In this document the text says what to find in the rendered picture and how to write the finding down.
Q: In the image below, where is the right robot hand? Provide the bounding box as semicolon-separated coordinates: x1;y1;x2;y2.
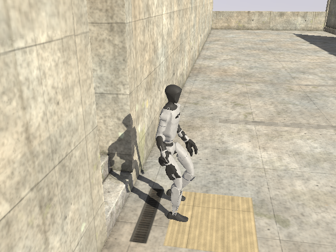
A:
165;164;181;180

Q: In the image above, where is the left robot hand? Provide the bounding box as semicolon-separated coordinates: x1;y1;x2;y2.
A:
185;139;198;156

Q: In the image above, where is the left robot shin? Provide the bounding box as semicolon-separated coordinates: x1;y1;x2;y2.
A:
182;174;195;188

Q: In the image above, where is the left robot forearm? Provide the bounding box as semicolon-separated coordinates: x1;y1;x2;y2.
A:
177;124;189;142

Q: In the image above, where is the left robot foot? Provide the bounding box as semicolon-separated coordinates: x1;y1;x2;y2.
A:
166;189;186;201

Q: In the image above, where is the right robot forearm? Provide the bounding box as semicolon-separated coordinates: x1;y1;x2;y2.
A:
156;136;172;165

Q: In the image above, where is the right robot upper arm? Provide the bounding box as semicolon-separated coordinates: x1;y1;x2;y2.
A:
155;110;171;141

